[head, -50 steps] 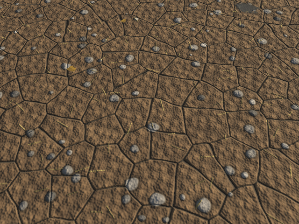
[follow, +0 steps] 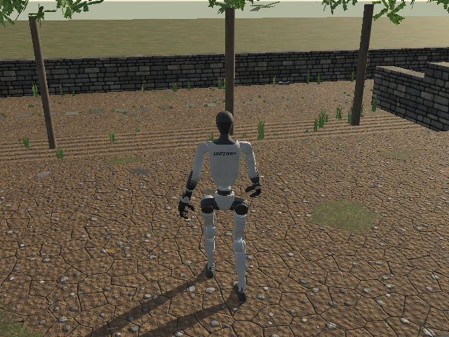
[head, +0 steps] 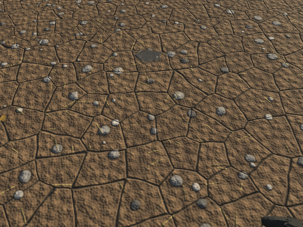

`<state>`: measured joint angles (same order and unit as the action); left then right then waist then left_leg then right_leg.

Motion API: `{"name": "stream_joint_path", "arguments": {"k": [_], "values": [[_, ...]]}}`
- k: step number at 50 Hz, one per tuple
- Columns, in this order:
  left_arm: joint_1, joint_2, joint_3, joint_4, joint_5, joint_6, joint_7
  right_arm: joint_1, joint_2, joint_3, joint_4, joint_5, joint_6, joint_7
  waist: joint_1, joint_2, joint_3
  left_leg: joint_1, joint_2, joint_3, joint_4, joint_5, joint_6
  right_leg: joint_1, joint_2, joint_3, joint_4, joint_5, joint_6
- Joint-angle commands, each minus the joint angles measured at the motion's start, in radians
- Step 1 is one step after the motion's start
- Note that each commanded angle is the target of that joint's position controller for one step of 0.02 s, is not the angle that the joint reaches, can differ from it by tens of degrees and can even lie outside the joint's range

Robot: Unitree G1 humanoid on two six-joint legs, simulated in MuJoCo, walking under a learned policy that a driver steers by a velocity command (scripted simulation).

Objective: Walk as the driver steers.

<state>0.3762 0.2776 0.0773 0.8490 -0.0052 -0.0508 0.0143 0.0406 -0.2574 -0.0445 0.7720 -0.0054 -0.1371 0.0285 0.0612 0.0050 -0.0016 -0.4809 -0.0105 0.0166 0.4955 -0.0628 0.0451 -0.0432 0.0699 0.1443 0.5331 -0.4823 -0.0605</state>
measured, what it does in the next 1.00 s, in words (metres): walks ahead: right foot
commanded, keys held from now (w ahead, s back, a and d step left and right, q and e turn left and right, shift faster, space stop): w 0.52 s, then w+q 0.48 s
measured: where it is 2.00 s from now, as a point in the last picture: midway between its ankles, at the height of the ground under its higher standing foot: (133, 112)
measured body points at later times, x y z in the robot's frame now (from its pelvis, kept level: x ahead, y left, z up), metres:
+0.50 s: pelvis +0.27 -0.01 +0.01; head +0.31 -0.01 +0.46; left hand +0.52 +0.20 -0.07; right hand +0.24 -0.29 -0.12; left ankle +0.12 +0.11 -0.72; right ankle +0.41 -0.13 -0.71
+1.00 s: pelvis +0.54 -0.01 +0.01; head +0.56 +0.00 +0.46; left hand +0.50 +0.27 -0.12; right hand +0.76 -0.21 -0.09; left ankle +0.68 +0.15 -0.69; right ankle +0.41 -0.13 -0.72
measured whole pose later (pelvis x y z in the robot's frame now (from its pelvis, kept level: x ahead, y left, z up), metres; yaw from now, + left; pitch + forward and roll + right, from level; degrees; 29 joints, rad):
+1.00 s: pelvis +0.54 -0.01 +0.01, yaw +12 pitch +2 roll -2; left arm 0.32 0.26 0.07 0.88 0.00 -0.07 0.01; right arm 0.11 -0.25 -0.05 0.76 0.02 -0.04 0.05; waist 0.07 0.04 0.02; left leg -0.64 0.08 0.02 0.66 -0.02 0.05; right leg 0.09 0.02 -0.25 0.23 -0.35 0.00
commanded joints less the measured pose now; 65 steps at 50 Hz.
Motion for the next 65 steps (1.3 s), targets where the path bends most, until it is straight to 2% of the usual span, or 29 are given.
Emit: {"name": "stream_joint_path", "arguments": {"k": [1, 2, 3, 4, 6, 9, 16, 22, 24, 25, 26, 27, 28, 29, 30, 31, 33, 37, 42, 48, 51, 53, 54, 55, 56, 57, 59, 62, 65], "values": [[0.152, 0.005, -0.015, -0.072, -0.017, -0.032, -0.005, 0.397, -0.274, -0.084, 0.049, -0.002, 0.001, 0.005, -0.114, 0.366, -0.374, 0.860, 0.412, -0.743, -0.140, -0.166, 0.295, -0.591, 0.044, -0.007, 0.705, -0.091, 0.015], [0.076, 0.108, 0.000, -0.065, -0.032, -0.039, -0.006, 0.372, -0.177, -0.060, 0.039, 0.025, 0.004, 0.006, -0.150, 0.211, -0.266, 0.810, 0.387, -0.756, -0.192, -0.384, 0.251, -0.715, -0.022, 0.055, 0.796, -0.079, 0.007], [-0.049, 0.140, 0.007, -0.097, -0.033, -0.043, -0.009, 0.291, -0.135, -0.047, 0.023, 0.025, 0.011, 0.001, -0.154, 0.109, -0.125, 0.665, 0.351, -0.596, -0.210, -0.359, 0.204, -0.752, -0.071, 0.013, 0.783, 0.024, 0.003], [-0.107, 0.126, 0.005, -0.111, -0.018, -0.045, -0.007, 0.229, -0.128, -0.039, 0.009, 0.010, 0.017, 0.001, -0.126, 0.027, -0.055, 0.522, 0.313, -0.490, -0.234, -0.238, 0.188, -0.713, -0.118, -0.024, 0.734, 0.105, 0.005], [-0.104, 0.099, 0.010, -0.117, -0.002, -0.039, -0.008, 0.188, -0.099, -0.026, 0.007, -0.007, 0.016, 0.003, -0.075, 0.055, -0.022, 0.385, 0.252, -0.368, -0.276, -0.060, 0.179, -0.626, -0.171, -0.039, 0.633, 0.179, 0.011], [-0.095, 0.057, 0.002, -0.119, -0.002, -0.027, -0.006, 0.212, -0.118, -0.030, 0.029, 0.004, 0.011, -0.001, -0.059, 0.081, -0.021, 0.344, 0.227, -0.261, -0.322, 0.086, 0.195, -0.614, -0.190, -0.073, 0.530, 0.216, 0.036], [-0.314, 0.018, -0.018, -0.181, -0.003, -0.036, -0.018, 0.305, -0.160, -0.038, 0.072, 0.022, 0.034, -0.024, -0.123, 0.060, 0.021, 0.363, 0.175, -0.100, -0.352, 0.162, 0.149, -0.594, -0.162, -0.130, 0.126, 0.552, 0.063], [-0.442, 0.040, -0.018, -0.240, -0.015, -0.052, -0.051, 0.376, -0.180, -0.043, 0.114, 0.028, 0.065, -0.030, -0.144, 0.075, 0.061, 0.528, 0.259, -0.133, -0.273, 0.202, 0.135, -0.606, -0.125, -0.139, -0.015, 0.466, 0.021], [-0.371, 0.074, -0.004, -0.228, -0.011, -0.056, -0.055, 0.350, -0.200, -0.049, 0.113, 0.029, 0.073, -0.035, -0.089, 0.096, 0.015, 0.555, 0.260, -0.121, -0.181, 0.403, 0.113, -0.479, -0.091, -0.164, -0.047, 0.405, -0.010], [-0.254, 0.106, 0.015, -0.193, -0.007, -0.056, -0.051, 0.329, -0.198, -0.047, 0.108, 0.029, 0.078, -0.037, -0.021, 0.090, -0.057, 0.532, 0.224, -0.085, -0.049, 0.544, 0.092, -0.307, -0.062, -0.191, -0.078, 0.427, -0.038], [-0.081, 0.160, 0.037, -0.147, 0.000, -0.055, -0.041, 0.319, -0.173, -0.035, 0.092, 0.020, 0.077, -0.039, 0.050, 0.064, -0.179, 0.400, 0.176, -0.049, 0.160, 0.486, 0.061, -0.028, -0.121, -0.135, -0.038, 0.474, -0.083], [0.056, 0.261, 0.061, -0.131, 0.025, -0.050, -0.030, 0.400, -0.075, -0.004, 0.061, 0.006, 0.061, -0.034, 0.051, -0.133, -0.343, 0.018, 0.047, 0.002, 0.551, 0.073, -0.002, 0.390, -0.390, 0.241, -0.023, 0.455, -0.211], [0.085, 0.217, 0.049, -0.117, 0.008, -0.042, -0.032, 0.438, -0.057, 0.007, 0.081, 0.020, 0.040, -0.026, 0.048, -0.275, -0.444, -0.187, -0.037, -0.105, 0.759, -0.516, -0.017, 0.490, -0.505, 0.567, -0.168, 0.320, -0.296], [0.032, 0.153, 0.028, -0.122, 0.002, -0.040, -0.030, 0.357, -0.160, -0.022, 0.068, 0.048, 0.030, -0.021, 0.060, -0.172, -0.285, -0.285, 0.024, -0.155, 0.838, -0.485, -0.006, 0.369, -0.467, 0.455, -0.200, 0.229, -0.243], [-0.037, 0.122, 0.017, -0.130, 0.002, -0.039, -0.027, 0.278, -0.168, -0.025, 0.045, 0.057, 0.028, -0.020, 0.037, -0.121, -0.166, -0.292, 0.074, -0.125, 0.811, -0.391, 0.000, 0.215, -0.427, 0.303, -0.227, 0.244, -0.199], [-0.101, 0.093, 0.007, -0.128, 0.007, -0.042, -0.030, 0.243, -0.152, -0.027, 0.040, 0.046, 0.035, -0.023, 0.002, -0.066, -0.082, -0.256, 0.108, -0.110, 0.747, -0.320, -0.006, 0.068, -0.381, 0.202, -0.275, 0.282, -0.174], [-0.172, 0.061, 0.000, -0.124, 0.016, -0.059, -0.037, 0.283, -0.124, -0.034, 0.055, 0.035, 0.067, -0.030, -0.061, -0.106, -0.025, -0.149, 0.149, -0.121, 0.678, -0.232, -0.017, -0.096, -0.330, 0.074, -0.355, 0.335, -0.145], [-0.168, 0.088, 0.014, -0.083, 0.025, -0.079, -0.029, 0.260, -0.086, -0.036, 0.039, 0.033, 0.097, -0.036, -0.083, -0.068, 0.018, -0.193, 0.151, -0.146, 0.603, -0.100, -0.042, -0.145, -0.322, -0.082, -0.416, 0.482, -0.150], [-0.139, 0.114, 0.019, -0.052, 0.021, -0.070, -0.008, 0.130, -0.063, -0.030, -0.003, 0.025, 0.085, -0.013, -0.044, -0.051, 0.047, -0.204, 0.130, -0.093, 0.328, 0.149, -0.042, -0.087, -0.287, -0.245, -0.423, 0.555, -0.107], [-0.039, 0.153, 0.034, -0.003, -0.002, -0.029, 0.002, -0.045, -0.044, -0.015, -0.105, 0.025, 0.085, 0.024, 0.021, -0.036, 0.100, -0.281, 0.108, -0.001, 0.157, 0.053, 0.001, 0.133, -0.358, -0.304, -0.348, 0.669, -0.092], [-0.068, 0.190, 0.044, -0.012, -0.010, -0.006, 0.012, -0.002, -0.081, -0.033, -0.131, 0.028, 0.089, 0.038, -0.034, -0.088, 0.037, -0.141, 0.030, 0.083, 0.143, -0.100, 0.052, 0.181, -0.366, -0.345, -0.185, 1.087, -0.059], [-0.100, 0.206, 0.045, -0.021, -0.015, 0.008, 0.021, 0.225, -0.159, -0.078, -0.086, 0.033, 0.092, 0.030, -0.168, -0.093, -0.092, 0.186, -0.053, 0.111, 0.074, -0.090, 0.111, 0.102, -0.325, -0.382, 0.135, 1.234, -0.017], [-0.095, 0.184, 0.034, -0.038, -0.004, 0.000, 0.024, 0.386, -0.244, -0.115, -0.050, 0.031, 0.100, 0.008, -0.238, -0.008, -0.186, 0.499, 0.027, -0.057, 0.037, -0.056, 0.167, -0.131, -0.282, -0.383, 0.426, 0.962, 0.030], [-0.004, 0.025, -0.014, -0.091, 0.030, -0.031, 0.006, 0.368, -0.346, -0.128, -0.051, 0.035, 0.097, -0.002, -0.114, 0.251, -0.255, 0.832, 0.284, -0.613, -0.031, -0.149, 0.349, -0.599, -0.067, -0.303, 0.778, -0.029, 0.093], [-0.092, 0.090, -0.010, -0.106, -0.007, -0.077, -0.012, 0.411, -0.280, -0.106, -0.079, 0.023, 0.085, 0.001, -0.182, 0.155, -0.389, 0.914, 0.354, -0.855, -0.166, -0.219, 0.401, -0.724, -0.036, -0.064, 0.899, -0.121, 0.079], [-0.188, 0.130, 0.001, -0.138, -0.043, -0.099, -0.022, 0.381, -0.221, -0.090, -0.071, 0.016, 0.075, 0.001, -0.198, 0.109, -0.259, 0.842, 0.322, -0.699, -0.182, -0.155, 0.345, -0.808, -0.090, -0.045, 0.882, -0.032, 0.055], [-0.206, 0.127, 0.002, -0.131, -0.005, -0.108, -0.012, 0.242, -0.157, -0.072, -0.096, 0.023, 0.070, -0.001, -0.108, -0.001, -0.102, 0.540, 0.238, -0.478, -0.192, 0.020, 0.278, -0.714, -0.165, -0.058, 0.698, 0.099, 0.047], [-0.165, 0.122, 0.013, -0.134, 0.015, -0.069, -0.012, 0.180, -0.143, -0.063, -0.131, 0.012, 0.068, -0.011, -0.039, 0.014, -0.058, 0.328, 0.193, -0.382, -0.253, 0.171, 0.276, -0.581, -0.188, -0.068, 0.569, 0.149, 0.082], [-0.222, 0.077, -0.005, -0.152, 0.021, -0.051, -0.011, 0.208, -0.168, -0.068, -0.116, 0.015, 0.065, -0.030, -0.053, 0.030, -0.023, 0.245, 0.153, -0.262, -0.280, 0.234, 0.249, -0.568, -0.180, -0.106, 0.381, 0.308, 0.120]]}}
Keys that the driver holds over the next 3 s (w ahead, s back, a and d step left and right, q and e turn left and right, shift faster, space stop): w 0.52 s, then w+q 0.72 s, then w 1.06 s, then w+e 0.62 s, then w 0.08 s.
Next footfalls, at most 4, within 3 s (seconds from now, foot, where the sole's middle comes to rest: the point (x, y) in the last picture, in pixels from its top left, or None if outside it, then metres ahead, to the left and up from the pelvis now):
0.52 right None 0.45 -0.13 -0.76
1.08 left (139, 173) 0.72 0.14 -0.76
1.56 right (161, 118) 1.06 0.05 -0.76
2.10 left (104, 95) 1.21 0.39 -0.76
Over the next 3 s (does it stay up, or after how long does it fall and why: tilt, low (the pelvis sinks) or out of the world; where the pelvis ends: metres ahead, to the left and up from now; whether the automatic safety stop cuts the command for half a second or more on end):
stays up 1.57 0.36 0.02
